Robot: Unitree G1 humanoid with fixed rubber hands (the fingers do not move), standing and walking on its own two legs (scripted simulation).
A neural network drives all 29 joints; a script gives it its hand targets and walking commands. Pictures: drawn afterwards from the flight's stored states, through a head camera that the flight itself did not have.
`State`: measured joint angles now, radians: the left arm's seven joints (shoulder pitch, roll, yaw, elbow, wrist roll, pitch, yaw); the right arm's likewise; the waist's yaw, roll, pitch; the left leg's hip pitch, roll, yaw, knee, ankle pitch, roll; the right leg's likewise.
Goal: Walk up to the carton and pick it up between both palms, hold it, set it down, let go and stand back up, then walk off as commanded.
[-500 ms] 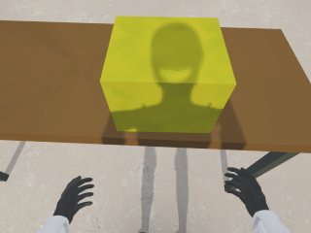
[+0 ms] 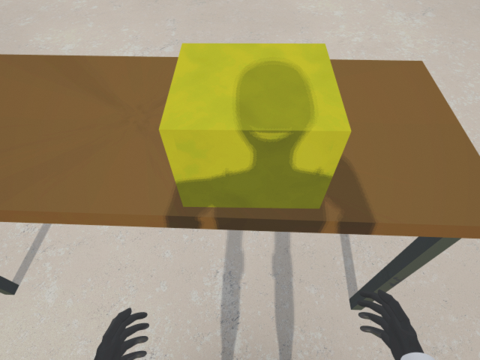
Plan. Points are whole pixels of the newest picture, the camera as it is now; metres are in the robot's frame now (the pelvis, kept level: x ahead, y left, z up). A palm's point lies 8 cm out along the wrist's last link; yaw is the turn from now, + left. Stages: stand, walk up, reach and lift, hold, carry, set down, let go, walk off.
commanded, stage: set down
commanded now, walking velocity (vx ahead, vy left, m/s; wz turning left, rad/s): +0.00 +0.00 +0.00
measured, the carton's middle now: (252, 127) +0.50 +0.00 +0.09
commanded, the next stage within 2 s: let go in 0.16 s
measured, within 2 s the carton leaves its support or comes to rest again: neither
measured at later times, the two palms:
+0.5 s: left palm (115, 350) +0.17 +0.23 -0.08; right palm (394, 344) +0.16 -0.23 -0.08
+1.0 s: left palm out of the picture +0.14 +0.26 -0.10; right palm (418, 358) +0.14 -0.27 -0.10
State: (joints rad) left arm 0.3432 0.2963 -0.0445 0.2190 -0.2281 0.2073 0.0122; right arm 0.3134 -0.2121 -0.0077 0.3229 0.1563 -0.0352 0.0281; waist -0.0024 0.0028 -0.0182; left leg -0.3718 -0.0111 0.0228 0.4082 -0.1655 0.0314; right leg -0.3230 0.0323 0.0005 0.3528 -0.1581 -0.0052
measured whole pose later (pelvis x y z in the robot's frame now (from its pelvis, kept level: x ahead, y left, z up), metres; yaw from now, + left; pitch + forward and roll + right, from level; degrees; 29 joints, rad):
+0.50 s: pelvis +0.01 +0.00 +0.00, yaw +0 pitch +8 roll -1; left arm 0.27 0.27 -0.05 0.34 -0.18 0.13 0.04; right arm 0.24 -0.21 0.00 0.55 0.15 -0.21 0.06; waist 0.00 0.02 0.02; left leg -0.37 -0.01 0.02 0.41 -0.18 0.03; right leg -0.32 0.03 0.00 0.35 -0.18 -0.01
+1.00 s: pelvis +0.03 +0.00 -0.01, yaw +0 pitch +7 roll -1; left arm 0.26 0.31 -0.03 0.77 -0.06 0.00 0.00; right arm 0.23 -0.25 -0.06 0.82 0.02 -0.06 0.02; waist 0.00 0.00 -0.21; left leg -0.36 -0.01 0.02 0.50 -0.26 0.03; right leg -0.32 0.03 0.00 0.46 -0.26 -0.01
